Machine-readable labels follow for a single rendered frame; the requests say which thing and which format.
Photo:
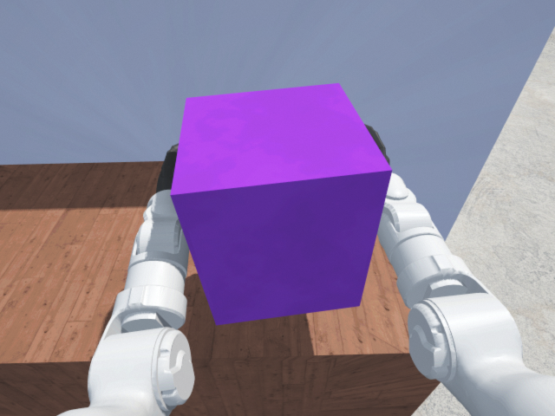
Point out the robot left hand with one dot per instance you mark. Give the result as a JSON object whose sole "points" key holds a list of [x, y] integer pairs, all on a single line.
{"points": [[165, 179]]}

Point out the pedestal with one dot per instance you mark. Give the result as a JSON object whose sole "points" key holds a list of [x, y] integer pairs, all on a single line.
{"points": [[67, 233]]}

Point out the right robot forearm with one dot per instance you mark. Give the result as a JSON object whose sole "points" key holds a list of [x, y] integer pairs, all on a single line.
{"points": [[423, 263]]}

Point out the carton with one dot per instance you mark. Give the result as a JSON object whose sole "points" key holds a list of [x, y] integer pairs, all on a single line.
{"points": [[279, 194]]}

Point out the left robot upper arm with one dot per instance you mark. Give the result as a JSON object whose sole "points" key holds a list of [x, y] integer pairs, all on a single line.
{"points": [[141, 373]]}

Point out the left robot forearm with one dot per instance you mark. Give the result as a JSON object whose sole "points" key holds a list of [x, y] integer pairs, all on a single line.
{"points": [[153, 296]]}

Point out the right robot upper arm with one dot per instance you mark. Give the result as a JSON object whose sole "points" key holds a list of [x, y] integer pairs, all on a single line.
{"points": [[470, 344]]}

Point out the robot right hand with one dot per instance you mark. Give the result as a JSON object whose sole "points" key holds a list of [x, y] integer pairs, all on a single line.
{"points": [[378, 141]]}

